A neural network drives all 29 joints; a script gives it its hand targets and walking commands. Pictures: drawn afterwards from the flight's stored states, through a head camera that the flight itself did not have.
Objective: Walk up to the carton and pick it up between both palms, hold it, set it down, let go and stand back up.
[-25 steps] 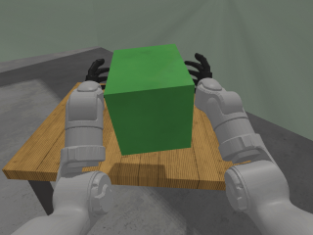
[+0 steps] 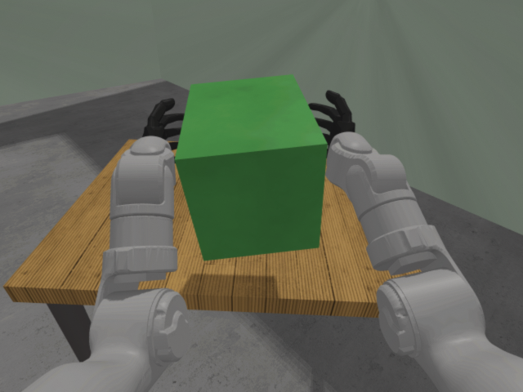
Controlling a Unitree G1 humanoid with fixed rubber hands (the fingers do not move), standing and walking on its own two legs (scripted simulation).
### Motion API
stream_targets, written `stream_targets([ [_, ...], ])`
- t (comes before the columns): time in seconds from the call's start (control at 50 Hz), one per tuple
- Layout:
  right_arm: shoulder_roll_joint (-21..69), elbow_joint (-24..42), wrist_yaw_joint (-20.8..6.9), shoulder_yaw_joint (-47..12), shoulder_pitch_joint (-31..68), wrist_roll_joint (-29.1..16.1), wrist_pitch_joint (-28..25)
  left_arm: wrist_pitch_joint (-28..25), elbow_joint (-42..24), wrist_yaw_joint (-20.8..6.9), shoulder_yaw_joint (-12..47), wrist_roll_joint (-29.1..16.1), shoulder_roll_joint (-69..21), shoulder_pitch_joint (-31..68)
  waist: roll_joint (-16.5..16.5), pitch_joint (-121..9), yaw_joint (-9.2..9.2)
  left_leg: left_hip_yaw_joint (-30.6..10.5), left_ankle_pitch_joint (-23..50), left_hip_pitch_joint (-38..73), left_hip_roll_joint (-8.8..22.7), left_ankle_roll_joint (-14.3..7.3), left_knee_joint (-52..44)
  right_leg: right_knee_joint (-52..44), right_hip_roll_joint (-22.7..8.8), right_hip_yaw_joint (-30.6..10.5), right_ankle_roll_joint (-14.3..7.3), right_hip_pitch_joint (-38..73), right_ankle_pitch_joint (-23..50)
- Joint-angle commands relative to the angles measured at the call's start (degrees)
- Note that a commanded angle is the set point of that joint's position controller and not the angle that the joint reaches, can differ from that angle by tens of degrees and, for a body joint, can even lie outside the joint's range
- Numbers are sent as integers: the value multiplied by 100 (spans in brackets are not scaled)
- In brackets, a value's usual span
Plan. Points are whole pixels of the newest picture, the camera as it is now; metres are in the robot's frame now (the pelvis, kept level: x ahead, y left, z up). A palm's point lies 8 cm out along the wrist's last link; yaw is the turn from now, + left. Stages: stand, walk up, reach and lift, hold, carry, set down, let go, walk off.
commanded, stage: hold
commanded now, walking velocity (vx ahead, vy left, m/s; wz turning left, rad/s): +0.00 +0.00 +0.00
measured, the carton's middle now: (251, 161) +0.39 +0.00 +0.24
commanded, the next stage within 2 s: none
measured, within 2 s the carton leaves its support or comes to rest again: neither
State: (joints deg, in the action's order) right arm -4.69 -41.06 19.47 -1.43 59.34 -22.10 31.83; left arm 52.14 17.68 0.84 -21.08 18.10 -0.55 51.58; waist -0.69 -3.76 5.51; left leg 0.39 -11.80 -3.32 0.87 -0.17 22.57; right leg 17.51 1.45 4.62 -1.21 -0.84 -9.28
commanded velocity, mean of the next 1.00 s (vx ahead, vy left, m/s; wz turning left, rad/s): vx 0.00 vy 0.00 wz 0.00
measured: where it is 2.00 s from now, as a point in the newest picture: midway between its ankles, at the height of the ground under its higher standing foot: outside the picture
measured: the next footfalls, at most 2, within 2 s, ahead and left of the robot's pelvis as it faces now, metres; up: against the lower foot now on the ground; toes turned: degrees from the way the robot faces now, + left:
none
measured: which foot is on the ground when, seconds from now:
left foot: down 0.00-1.00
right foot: down 0.00-1.00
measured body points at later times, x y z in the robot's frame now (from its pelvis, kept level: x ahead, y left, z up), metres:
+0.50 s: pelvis +0.00 +0.00 +0.00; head -0.08 +0.01 +0.44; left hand +0.39 +0.14 +0.27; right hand +0.39 -0.12 +0.28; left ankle +0.02 +0.11 -0.75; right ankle +0.01 -0.10 -0.75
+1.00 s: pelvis +0.00 +0.00 +0.00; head -0.08 +0.02 +0.44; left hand +0.39 +0.14 +0.27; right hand +0.39 -0.12 +0.28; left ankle +0.02 +0.11 -0.75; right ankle +0.01 -0.10 -0.75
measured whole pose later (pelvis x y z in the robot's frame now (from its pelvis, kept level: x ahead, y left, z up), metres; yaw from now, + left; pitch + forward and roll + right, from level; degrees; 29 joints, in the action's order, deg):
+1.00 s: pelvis +0.00 +0.00 +0.00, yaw +0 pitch -7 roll -1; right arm -4.8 -42.2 19.5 -1.4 60.0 -22.2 32.1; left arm 51.4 19.4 1.3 -21.1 17.6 -0.2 52.4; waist -0.7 -4.3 5.5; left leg 0.0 -11.7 -4.0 0.9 -0.1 22.8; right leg 17.3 1.5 4.9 -1.3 -1.3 -9.1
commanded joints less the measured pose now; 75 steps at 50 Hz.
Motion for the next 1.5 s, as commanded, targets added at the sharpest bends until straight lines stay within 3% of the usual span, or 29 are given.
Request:
stream_targets([
  [0.0,4016,1771,-619,-1347,4601,-703,-114,-628,-691,-694,2404,-1024,-3330,4882,350,-2095,16,-118,1361,280,-273,306,-283,-44,306,-205,469,704,1216],
  [1.34,4018,1802,-583,-1302,4726,-749,-99,-665,-521,-683,2344,-1054,-3329,4897,335,-2164,41,-151,1313,245,-302,301,-247,-62,281,-226,491,703,1297],
  [1.36,4126,2271,-558,-1350,4719,-729,-151,-641,-632,-724,2503,-1185,-3585,4668,354,-2343,175,-161,1477,136,-271,373,-218,-24,279,-215,492,907,1558],
  [1.48,4021,1995,-561,-1296,4611,-691,-31,-589,-502,-791,2328,-1036,-3402,4655,335,-1999,143,-156,1242,-73,-282,356,-349,-33,278,-201,483,956,1303],
])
